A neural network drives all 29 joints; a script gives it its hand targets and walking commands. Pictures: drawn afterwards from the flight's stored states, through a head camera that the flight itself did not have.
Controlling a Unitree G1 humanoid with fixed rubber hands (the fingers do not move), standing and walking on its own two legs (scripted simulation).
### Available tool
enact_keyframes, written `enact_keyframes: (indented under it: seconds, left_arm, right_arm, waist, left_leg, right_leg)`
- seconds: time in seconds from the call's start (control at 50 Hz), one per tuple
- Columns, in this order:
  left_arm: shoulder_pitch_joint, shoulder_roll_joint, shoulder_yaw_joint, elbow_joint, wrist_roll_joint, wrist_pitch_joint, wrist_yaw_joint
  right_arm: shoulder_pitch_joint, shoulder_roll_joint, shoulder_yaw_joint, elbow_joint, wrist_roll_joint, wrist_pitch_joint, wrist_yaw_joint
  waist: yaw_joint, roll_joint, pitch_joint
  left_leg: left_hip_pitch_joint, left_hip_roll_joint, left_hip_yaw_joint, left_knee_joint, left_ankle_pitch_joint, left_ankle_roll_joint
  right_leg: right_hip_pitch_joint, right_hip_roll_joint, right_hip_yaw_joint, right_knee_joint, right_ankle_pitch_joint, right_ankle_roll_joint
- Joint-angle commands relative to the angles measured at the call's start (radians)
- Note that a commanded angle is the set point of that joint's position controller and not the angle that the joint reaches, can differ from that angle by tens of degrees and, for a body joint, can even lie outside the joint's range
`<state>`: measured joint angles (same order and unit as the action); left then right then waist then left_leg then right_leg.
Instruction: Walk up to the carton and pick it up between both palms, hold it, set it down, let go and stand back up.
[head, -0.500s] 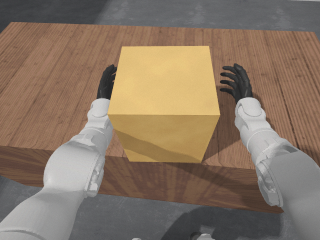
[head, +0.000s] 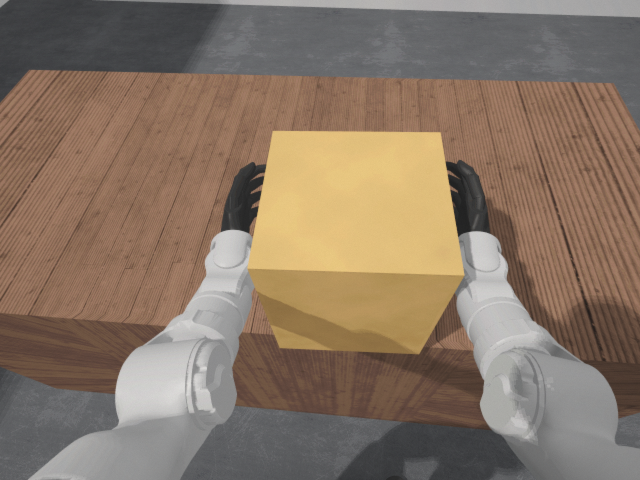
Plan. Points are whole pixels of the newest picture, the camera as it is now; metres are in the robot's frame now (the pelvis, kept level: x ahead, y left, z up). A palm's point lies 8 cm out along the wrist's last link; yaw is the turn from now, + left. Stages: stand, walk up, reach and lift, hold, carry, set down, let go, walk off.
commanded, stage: reach and lift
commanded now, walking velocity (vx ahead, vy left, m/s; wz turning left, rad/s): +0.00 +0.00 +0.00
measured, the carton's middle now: (351, 251) +0.41 -0.01 +0.01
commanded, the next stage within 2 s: none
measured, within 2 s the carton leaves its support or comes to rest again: leaves its support in 1.36 s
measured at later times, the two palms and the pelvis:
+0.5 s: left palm (239, 228) +0.42 +0.13 +0.05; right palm (474, 232) +0.40 -0.17 +0.05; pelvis +0.02 +0.00 +0.01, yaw +1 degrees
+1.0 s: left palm (238, 230) +0.42 +0.14 +0.05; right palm (473, 232) +0.40 -0.17 +0.05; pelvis +0.02 +0.00 +0.01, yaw +1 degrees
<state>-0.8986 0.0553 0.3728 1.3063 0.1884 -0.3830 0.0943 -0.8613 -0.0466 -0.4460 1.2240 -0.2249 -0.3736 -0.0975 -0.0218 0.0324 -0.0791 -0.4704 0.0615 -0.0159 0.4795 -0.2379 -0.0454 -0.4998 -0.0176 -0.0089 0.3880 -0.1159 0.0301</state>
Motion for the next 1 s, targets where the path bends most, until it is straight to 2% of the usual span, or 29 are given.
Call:
enact_keyframes:
  seconds: [0.0,0.02,0.06,0.1,0.12,0.18,0.22,0.24,0.26,0.3,0.32,0.36,0.46,0.5,0.62,0.64,0.68,0.72,0.74,0.76,0.78,0.84,0.86,0.88,0.9,0.92,0.94,0.96,0.98]
  left_arm:
    - [-0.360,-0.477,-0.091,-0.111,0.170,-0.001,-0.164]
    - [-0.337,-0.483,-0.065,-0.132,0.177,0.010,-0.161]
    - [-0.326,-0.456,-0.037,-0.117,0.197,0.033,-0.155]
    - [-0.324,-0.468,-0.038,-0.171,0.207,0.056,-0.157]
    - [-0.298,-0.467,-0.031,-0.171,0.224,0.070,-0.157]
    - [-0.288,-0.491,-0.052,-0.228,0.227,0.082,-0.148]
    - [-0.267,-0.502,-0.058,-0.267,0.234,0.096,-0.145]
    - [-0.256,-0.500,-0.057,-0.257,0.233,0.103,-0.145]
    - [-0.261,-0.504,-0.056,-0.282,0.236,0.106,-0.142]
    - [-0.261,-0.516,-0.071,-0.305,0.238,0.118,-0.147]
    - [-0.260,-0.535,-0.081,-0.329,0.238,0.116,-0.145]
    - [-0.235,-0.537,-0.089,-0.329,0.232,0.131,-0.145]
    - [-0.223,-0.554,-0.121,-0.379,0.229,0.143,-0.142]
    - [-0.190,-0.579,-0.129,-0.384,0.220,0.150,-0.135]
    - [-0.165,-0.612,-0.145,-0.415,0.223,0.164,-0.131]
    - [-0.159,-0.600,-0.140,-0.420,0.232,0.164,-0.128]
    - [-0.159,-0.617,-0.157,-0.432,0.218,0.159,-0.124]
    - [-0.159,-0.624,-0.152,-0.424,0.227,0.165,-0.131]
    - [-0.161,-0.631,-0.157,-0.427,0.228,0.166,-0.130]
    - [-0.132,-0.608,-0.141,-0.414,0.238,0.174,-0.138]
    - [-0.134,-0.599,-0.140,-0.426,0.221,0.172,-0.140]
    - [-0.149,-0.606,-0.158,-0.425,0.209,0.178,-0.135]
    - [-0.141,-0.601,-0.162,-0.439,0.210,0.176,-0.134]
    - [-0.133,-0.619,-0.176,-0.453,0.214,0.176,-0.133]
    - [-0.137,-0.633,-0.180,-0.450,0.217,0.174,-0.132]
    - [-0.129,-0.629,-0.170,-0.441,0.222,0.177,-0.134]
    - [-0.133,-0.637,-0.176,-0.447,0.234,0.184,-0.135]
    - [-0.126,-0.628,-0.160,-0.452,0.233,0.189,-0.138]
    - [-0.133,-0.611,-0.163,-0.469,0.234,0.192,-0.139]
  right_arm:
    - [-0.332,0.503,0.084,-0.102,-0.223,-0.007,0.178]
    - [-0.309,0.517,0.062,-0.121,-0.247,0.001,0.181]
    - [-0.309,0.523,0.049,-0.155,-0.277,0.014,0.182]
    - [-0.280,0.533,0.051,-0.152,-0.294,0.028,0.186]
    - [-0.270,0.560,0.058,-0.164,-0.283,0.032,0.187]
    - [-0.248,0.569,0.066,-0.211,-0.298,0.025,0.179]
    - [-0.229,0.562,0.065,-0.211,-0.304,0.025,0.185]
    - [-0.244,0.564,0.053,-0.205,-0.304,0.027,0.182]
    - [-0.226,0.577,0.061,-0.229,-0.309,0.023,0.181]
    - [-0.216,0.600,0.088,-0.215,-0.290,0.021,0.184]
    - [-0.211,0.594,0.086,-0.222,-0.293,0.016,0.184]
    - [-0.212,0.584,0.101,-0.223,-0.274,0.009,0.187]
    - [-0.204,0.586,0.119,-0.228,-0.249,-0.008,0.185]
    - [-0.205,0.575,0.131,-0.244,-0.240,-0.013,0.185]
    - [-0.199,0.583,0.158,-0.251,-0.215,-0.017,0.187]
    - [-0.190,0.584,0.152,-0.235,-0.207,-0.013,0.190]
    - [-0.194,0.565,0.165,-0.242,-0.186,-0.020,0.187]
    - [-0.179,0.563,0.171,-0.227,-0.188,-0.016,0.180]
    - [-0.193,0.562,0.173,-0.239,-0.186,-0.020,0.179]
    - [-0.153,0.565,0.176,-0.218,-0.186,-0.012,0.177]
    - [-0.170,0.574,0.183,-0.232,-0.181,-0.010,0.175]
    - [-0.192,0.565,0.187,-0.258,-0.178,-0.014,0.174]
    - [-0.192,0.568,0.194,-0.270,-0.178,-0.019,0.176]
    - [-0.182,0.555,0.201,-0.252,-0.171,-0.026,0.173]
    - [-0.179,0.567,0.192,-0.258,-0.174,-0.030,0.167]
    - [-0.169,0.577,0.204,-0.242,-0.175,-0.025,0.169]
    - [-0.164,0.567,0.191,-0.237,-0.178,-0.026,0.169]
    - [-0.160,0.569,0.186,-0.233,-0.171,-0.023,0.171]
    - [-0.159,0.562,0.189,-0.239,-0.173,-0.020,0.173]
  waist:
    - [-0.010,-0.030,-0.427]
    - [0.002,-0.052,-0.425]
    - [-0.004,-0.065,-0.372]
    - [0.003,-0.077,-0.334]
    - [0.010,-0.070,-0.348]
    - [-0.004,-0.055,-0.370]
    - [-0.002,-0.026,-0.356]
    - [0.000,-0.064,-0.346]
    - [0.001,-0.049,-0.349]
    - [0.001,-0.054,-0.348]
    - [-0.004,-0.027,-0.380]
    - [0.004,-0.023,-0.353]
    - [-0.006,-0.010,-0.349]
    - [0.006,-0.034,-0.365]
    - [0.006,-0.015,-0.367]
    - [0.006,0.003,-0.351]
    - [0.005,-0.009,-0.369]
    - [-0.004,-0.012,-0.333]
    - [0.005,-0.018,-0.332]
    - [0.002,-0.049,-0.279]
    - [0.014,-0.055,-0.293]
    - [0.004,-0.066,-0.326]
    - [0.011,-0.053,-0.342]
    - [0.008,-0.020,-0.347]
    - [-0.014,-0.015,-0.358]
    - [0.010,-0.008,-0.334]
    - [0.000,-0.017,-0.311]
    - [0.012,-0.036,-0.304]
    - [0.007,-0.019,-0.316]
  left_leg:
    - [0.155,-0.057,0.108,-0.097,0.285,-0.020]
    - [0.150,-0.063,0.109,-0.108,0.280,-0.009]
    - [0.153,-0.066,0.126,-0.134,0.237,-0.011]
    - [0.137,-0.071,0.120,-0.158,0.211,-0.002]
    - [0.146,-0.069,0.129,-0.168,0.202,-0.001]
    - [0.167,-0.079,0.135,-0.172,0.262,-0.007]
    - [0.189,-0.072,0.132,-0.171,0.278,-0.014]
    - [0.187,-0.068,0.132,-0.173,0.256,-0.008]
    - [0.205,-0.073,0.140,-0.168,0.284,-0.013]
    - [0.186,-0.073,0.134,-0.163,0.307,-0.012]
    - [0.199,-0.074,0.143,-0.162,0.323,-0.016]
    - [0.232,-0.073,0.142,-0.157,0.360,-0.020]
    - [0.207,-0.069,0.134,-0.164,0.356,-0.029]
    - [0.255,-0.056,0.133,-0.151,0.381,-0.029]
    - [0.301,-0.060,0.137,-0.135,0.408,-0.043]
    - [0.287,-0.067,0.136,-0.134,0.415,-0.041]
    - [0.323,-0.064,0.125,-0.119,0.463,-0.048]
    - [0.274,-0.066,0.128,-0.138,0.425,-0.043]
    - [0.289,-0.065,0.129,-0.137,0.433,-0.044]
    - [0.234,-0.061,0.134,-0.157,0.378,-0.035]
    - [0.234,-0.070,0.149,-0.169,0.364,-0.023]
    - [0.213,-0.072,0.134,-0.174,0.360,-0.019]
    - [0.227,-0.064,0.129,-0.167,0.370,-0.014]
    - [0.257,-0.070,0.141,-0.155,0.411,-0.032]
    - [0.267,-0.073,0.132,-0.155,0.433,-0.037]
    - [0.270,-0.058,0.130,-0.155,0.435,-0.036]
    - [0.261,-0.061,0.136,-0.160,0.401,-0.033]
    - [0.243,-0.058,0.133,-0.170,0.366,-0.021]
    - [0.242,-0.066,0.142,-0.182,0.335,-0.021]
  right_leg:
    - [0.421,0.035,-0.072,-0.019,0.274,-0.025]
    - [0.445,0.039,-0.068,-0.021,0.242,-0.023]
    - [0.470,0.037,-0.070,-0.034,0.217,-0.012]
    - [0.496,0.049,-0.070,-0.041,0.193,-0.009]
    - [0.521,0.039,-0.070,-0.043,0.207,-0.007]
    - [0.546,0.045,-0.073,-0.048,0.290,-0.006]
    - [0.527,0.048,-0.081,-0.055,0.277,-0.004]
    - [0.531,0.048,-0.081,-0.052,0.270,0.000]
    - [0.536,0.049,-0.081,-0.047,0.301,0.001]
    - [0.555,0.047,-0.080,-0.047,0.353,0.003]
    - [0.564,0.047,-0.082,-0.050,0.368,0.004]
    - [0.552,0.052,-0.085,-0.043,0.382,0.007]
    - [0.564,0.047,-0.087,-0.051,0.378,0.000]
    - [0.548,0.052,-0.095,-0.056,0.351,-0.007]
    - [0.499,0.063,-0.109,-0.077,0.318,-0.016]
    - [0.510,0.065,-0.101,-0.073,0.329,-0.014]
    - [0.519,0.066,-0.104,-0.063,0.375,-0.014]
    - [0.520,0.067,-0.092,-0.079,0.342,-0.009]
    - [0.535,0.064,-0.099,-0.074,0.352,-0.007]
    - [0.530,0.059,-0.091,-0.085,0.339,-0.007]
    - [0.560,0.054,-0.081,-0.086,0.348,-0.001]
    - [0.587,0.054,-0.082,-0.070,0.382,-0.003]
    - [0.567,0.051,-0.085,-0.069,0.405,-0.013]
    - [0.557,0.053,-0.085,-0.079,0.391,-0.015]
    - [0.559,0.060,-0.097,-0.073,0.403,-0.016]
    - [0.538,0.059,-0.095,-0.074,0.390,-0.014]
    - [0.525,0.056,-0.104,-0.086,0.351,-0.011]
    - [0.542,0.046,-0.094,-0.091,0.338,-0.015]
    - [0.553,0.049,-0.094,-0.092,0.316,-0.007]
